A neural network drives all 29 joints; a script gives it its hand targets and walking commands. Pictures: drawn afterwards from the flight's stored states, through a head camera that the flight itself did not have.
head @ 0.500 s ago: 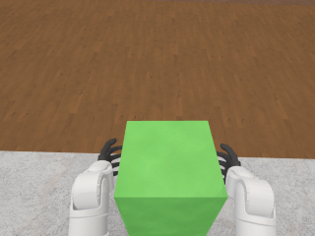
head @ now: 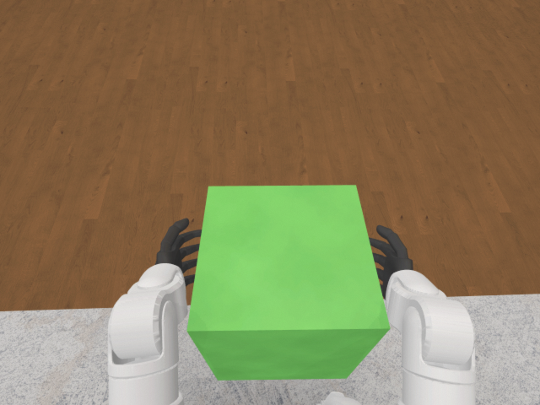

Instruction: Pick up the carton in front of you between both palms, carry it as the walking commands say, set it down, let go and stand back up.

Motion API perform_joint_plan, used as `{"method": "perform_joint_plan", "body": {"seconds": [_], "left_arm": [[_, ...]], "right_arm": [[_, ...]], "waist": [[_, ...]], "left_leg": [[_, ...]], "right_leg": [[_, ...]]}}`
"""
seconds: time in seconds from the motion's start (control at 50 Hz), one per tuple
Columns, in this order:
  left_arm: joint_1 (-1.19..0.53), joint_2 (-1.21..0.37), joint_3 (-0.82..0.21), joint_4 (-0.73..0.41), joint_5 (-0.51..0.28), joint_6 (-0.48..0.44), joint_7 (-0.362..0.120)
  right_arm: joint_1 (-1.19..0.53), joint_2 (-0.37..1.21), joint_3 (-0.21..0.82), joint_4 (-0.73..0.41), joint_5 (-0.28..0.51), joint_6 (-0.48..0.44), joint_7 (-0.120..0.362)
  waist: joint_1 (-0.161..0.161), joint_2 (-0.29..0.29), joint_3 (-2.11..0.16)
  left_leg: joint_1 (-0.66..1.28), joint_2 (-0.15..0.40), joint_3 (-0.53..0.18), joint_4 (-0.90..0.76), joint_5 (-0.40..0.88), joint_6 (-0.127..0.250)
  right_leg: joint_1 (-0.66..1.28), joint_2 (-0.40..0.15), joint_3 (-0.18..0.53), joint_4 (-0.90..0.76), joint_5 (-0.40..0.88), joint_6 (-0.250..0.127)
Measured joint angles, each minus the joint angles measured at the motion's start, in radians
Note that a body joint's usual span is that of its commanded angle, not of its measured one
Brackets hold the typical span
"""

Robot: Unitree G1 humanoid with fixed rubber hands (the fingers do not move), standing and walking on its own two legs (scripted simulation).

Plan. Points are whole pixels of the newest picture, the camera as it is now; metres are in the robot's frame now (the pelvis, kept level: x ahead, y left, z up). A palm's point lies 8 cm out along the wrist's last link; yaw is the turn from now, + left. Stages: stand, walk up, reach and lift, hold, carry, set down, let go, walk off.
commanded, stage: carry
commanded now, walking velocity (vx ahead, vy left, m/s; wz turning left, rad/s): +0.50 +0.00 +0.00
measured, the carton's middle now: (282, 289) +0.29 -0.01 +0.02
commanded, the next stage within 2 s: none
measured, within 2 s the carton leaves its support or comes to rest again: neither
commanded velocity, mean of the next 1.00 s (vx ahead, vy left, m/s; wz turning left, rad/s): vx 0.50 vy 0.00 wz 0.00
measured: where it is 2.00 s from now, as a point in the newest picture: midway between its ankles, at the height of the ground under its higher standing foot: (253, 165)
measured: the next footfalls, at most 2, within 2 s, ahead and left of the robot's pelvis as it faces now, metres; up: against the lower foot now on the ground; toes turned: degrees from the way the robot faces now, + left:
right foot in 0.16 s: +0.30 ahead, -0.11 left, +0.00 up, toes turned -11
left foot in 0.62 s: +0.61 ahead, +0.09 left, +0.01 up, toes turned +11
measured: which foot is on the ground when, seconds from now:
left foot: down 0.00-0.18, up 0.20-0.60, down 0.62-1.00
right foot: up 0.00-0.14, down 0.16-0.62, up 0.64-1.00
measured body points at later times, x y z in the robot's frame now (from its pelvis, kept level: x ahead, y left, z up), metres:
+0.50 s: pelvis +0.33 -0.03 -0.01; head +0.35 -0.04 +0.44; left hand +0.66 +0.15 +0.15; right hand +0.68 -0.16 +0.14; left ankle +0.44 +0.12 -0.70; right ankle +0.26 -0.10 -0.75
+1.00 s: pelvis +0.66 +0.02 -0.01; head +0.76 +0.03 +0.42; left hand +1.08 +0.17 +0.11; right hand +1.07 -0.14 +0.11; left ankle +0.56 +0.08 -0.75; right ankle +0.80 -0.10 -0.68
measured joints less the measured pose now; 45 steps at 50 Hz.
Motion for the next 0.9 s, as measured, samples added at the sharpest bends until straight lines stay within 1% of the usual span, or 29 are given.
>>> {"method": "perform_joint_plan", "body": {"seconds": [0.08, 0.12, 0.14, 0.16, 0.18, 0.2, 0.22, 0.24, 0.26, 0.28, 0.32, 0.36, 0.42, 0.5, 0.56, 0.6, 0.62, 0.64, 0.66, 0.68, 0.7, 0.72, 0.74, 0.76, 0.8, 0.9], "left_arm": [[0.021, 0.003, -0.002, -0.02, 0.002, 0.003, -0.002], [0.021, 0.003, 0.0, -0.03, 0.0, 0.014, -0.002], [0.012, 0.002, 0.003, -0.037, -0.002, 0.021, -0.002], [0.0, 0.0, 0.003, -0.038, -0.004, 0.023, -0.002], [-0.018, -0.002, 0.003, -0.028, -0.004, 0.019, -0.002], [-0.037, -0.005, 0.006, -0.018, -0.004, 0.02, -0.001], [-0.052, -0.008, 0.01, -0.015, -0.006, 0.025, 0.001], [-0.063, -0.011, 0.016, -0.02, -0.01, 0.032, 0.004], [-0.071, -0.013, 0.024, -0.03, -0.013, 0.039, 0.006], [-0.078, -0.014, 0.033, -0.044, -0.017, 0.045, 0.008], [-0.102, -0.02, 0.056, -0.069, -0.023, 0.053, 0.01], [-0.139, -0.019, 0.075, -0.081, -0.027, 0.056, 0.012], [-0.224, 0.01, 0.086, -0.047, -0.035, 0.065, 0.019], [-0.366, 0.067, 0.089, 0.091, -0.047, 0.09, 0.028], [-0.462, 0.103, 0.09, 0.211, -0.051, 0.114, 0.031], [-0.521, 0.126, 0.094, 0.286, -0.052, 0.129, 0.032], [-0.549, 0.139, 0.098, 0.321, -0.053, 0.136, 0.032], [-0.575, 0.156, 0.101, 0.357, -0.058, 0.137, 0.032], [-0.599, 0.172, 0.108, 0.393, -0.064, 0.134, 0.032], [-0.615, 0.183, 0.117, 0.425, -0.069, 0.133, 0.032], [-0.628, 0.189, 0.124, 0.453, -0.071, 0.132, 0.032], [-0.64, 0.19, 0.131, 0.475, -0.069, 0.133, 0.032], [-0.651, 0.187, 0.139, 0.488, -0.065, 0.134, 0.032], [-0.661, 0.182, 0.145, 0.493, -0.06, 0.135, 0.035], [-0.681, 0.172, 0.16, 0.487, -0.05, 0.13, 0.037], [-0.699, 0.147, 0.192, 0.416, -0.037, 0.093, 0.039]], "right_arm": [[0.003, 0.0, 0.011, -0.003, 0.0, 0.005, 0.0], [0.0, 0.0, 0.015, -0.014, -0.003, 0.019, 0.0], [-0.005, 0.0, 0.014, -0.025, -0.005, 0.027, 0.0], [-0.014, -0.002, 0.008, -0.037, -0.006, 0.034, -0.001], [-0.026, -0.004, -0.002, -0.041, -0.004, 0.039, -0.002], [-0.036, -0.006, -0.012, -0.046, -0.003, 0.046, -0.003], [-0.047, -0.007, -0.019, -0.051, -0.003, 0.054, -0.004], [-0.059, -0.006, -0.026, -0.057, -0.003, 0.063, -0.004], [-0.072, -0.002, -0.031, -0.063, -0.003, 0.071, -0.005], [-0.088, 0.004, -0.035, -0.069, -0.003, 0.078, -0.006], [-0.123, 0.011, -0.041, -0.08, -0.004, 0.084, -0.007], [-0.166, 0.007, -0.045, -0.082, -0.005, 0.086, -0.007], [-0.251, -0.021, -0.048, -0.05, -0.003, 0.097, -0.013], [-0.38, -0.074, -0.063, 0.065, 0.0, 0.129, -0.022], [-0.468, -0.112, -0.078, 0.175, 0.011, 0.153, -0.024], [-0.526, -0.13, -0.087, 0.255, 0.019, 0.163, -0.024], [-0.56, -0.138, -0.09, 0.3, 0.021, 0.164, -0.024], [-0.59, -0.141, -0.093, 0.346, 0.022, 0.157, -0.024], [-0.616, -0.14, -0.094, 0.389, 0.021, 0.145, -0.025], [-0.637, -0.14, -0.094, 0.43, 0.021, 0.137, -0.028], [-0.649, -0.139, -0.095, 0.46, 0.023, 0.133, -0.031], [-0.654, -0.14, -0.098, 0.478, 0.027, 0.131, -0.034], [-0.656, -0.141, -0.101, 0.485, 0.033, 0.131, -0.036], [-0.657, -0.141, -0.104, 0.485, 0.038, 0.129, -0.045], [-0.663, -0.14, -0.12, 0.469, 0.047, 0.123, -0.052], [-0.676, -0.118, -0.161, 0.398, 0.046, 0.084, -0.061]], "waist": [[0.007, 0.001, -0.017], [0.01, 0.005, -0.017], [0.012, 0.007, -0.014], [0.019, 0.02, -0.01], [0.028, 0.04, -0.002], [0.038, 0.043, 0.009], [0.045, 0.038, 0.023], [0.048, 0.03, 0.036], [0.051, 0.024, 0.048], [0.054, 0.02, 0.057], [0.061, 0.013, 0.069], [0.068, 0.008, 0.072], [0.074, 0.008, 0.061], [0.075, 0.011, 0.037], [0.069, 0.007, 0.025], [0.061, -0.004, 0.023], [0.052, -0.007, 0.025], [0.037, -0.022, 0.029], [0.021, -0.039, 0.041], [0.009, -0.043, 0.056], [-0.001, -0.04, 0.073], [-0.007, -0.038, 0.092], [-0.011, -0.035, 0.11], [-0.014, -0.031, 0.128], [-0.017, -0.024, 0.161], [-0.025, -0.015, 0.202]], "left_leg": [[0.122, 0.003, -0.004, -0.027, -0.078, -0.037], [0.174, 0.011, -0.013, 0.003, -0.142, -0.06], [0.188, 0.02, -0.021, 0.052, -0.189, -0.071], [0.18, 0.04, -0.031, 0.141, -0.242, -0.077], [0.129, 0.072, -0.05, 0.289, -0.243, -0.073], [0.052, 0.075, -0.096, 0.468, -0.232, -0.065], [-0.032, 0.062, -0.14, 0.636, -0.218, -0.056], [-0.113, 0.048, -0.168, 0.768, -0.197, -0.043], [-0.186, 0.041, -0.18, 0.851, -0.165, -0.032], [-0.25, 0.04, -0.183, 0.888, -0.129, -0.024], [-0.353, 0.045, -0.18, 0.874, -0.071, -0.017], [-0.429, 0.051, -0.175, 0.809, -0.033, -0.017], [-0.506, 0.057, -0.169, 0.679, 0.026, -0.018], [-0.543, 0.054, -0.143, 0.488, 0.113, -0.01], [-0.522, 0.035, -0.112, 0.375, 0.162, 0.011], [-0.478, 0.011, -0.083, 0.309, 0.17, 0.028], [-0.44, -0.003, -0.065, 0.276, 0.149, 0.033], [-0.425, -0.014, -0.054, 0.298, 0.073, 0.043], [-0.433, -0.025, -0.046, 0.352, 0.022, 0.055], [-0.43, -0.028, -0.042, 0.376, 0.005, 0.068], [-0.417, -0.031, -0.042, 0.376, 0.01, 0.077], [-0.399, -0.035, -0.043, 0.367, -0.002, 0.081], [-0.378, -0.038, -0.044, 0.349, -0.016, 0.082], [-0.355, -0.041, -0.046, 0.326, -0.025, 0.081], [-0.31, -0.045, -0.05, 0.281, -0.037, 0.078], [-0.21, -0.05, -0.068, 0.227, -0.101, 0.074]], "right_leg": [[0.034, 0.023, -0.056, -0.198, 0.092, -0.015], [0.081, 0.04, -0.09, -0.262, 0.115, -0.027], [0.117, 0.052, -0.109, -0.29, 0.1, -0.032], [0.139, 0.062, -0.124, -0.284, 0.098, -0.051], [0.135, 0.07, -0.139, -0.228, 0.067, -0.077], [0.136, 0.068, -0.145, -0.189, 0.026, -0.095], [0.15, 0.064, -0.148, -0.181, -0.005, -0.104], [0.174, 0.06, -0.15, -0.196, -0.018, -0.103], [0.201, 0.059, -0.151, -0.221, -0.021, -0.098], [0.229, 0.06, -0.15, -0.251, -0.023, -0.095], [0.284, 0.063, -0.144, -0.31, -0.026, -0.09], [0.334, 0.065, -0.135, -0.352, -0.037, -0.084], [0.402, 0.068, -0.119, -0.392, -0.068, -0.071], [0.49, 0.075, -0.104, -0.407, -0.138, -0.047], [0.558, 0.075, -0.095, -0.389, -0.215, -0.02], [0.594, 0.064, -0.084, -0.34, -0.286, 0.001], [0.596, 0.054, -0.078, -0.273, -0.332, 0.007], [0.568, 0.031, -0.07, -0.157, -0.371, 0.006], [0.508, 0.021, -0.028, 0.006, -0.36, 0.002], [0.432, 0.036, 0.023, 0.178, -0.346, -0.005], [0.357, 0.054, 0.057, 0.325, -0.328, -0.018], [0.285, 0.067, 0.078, 0.437, -0.307, -0.031], [0.215, 0.075, 0.089, 0.511, -0.283, -0.043], [0.15, 0.077, 0.093, 0.551, -0.26, -0.05], [0.037, 0.072, 0.094, 0.565, -0.229, -0.056], [-0.164, 0.048, 0.085, 0.479, -0.201, -0.055]]}}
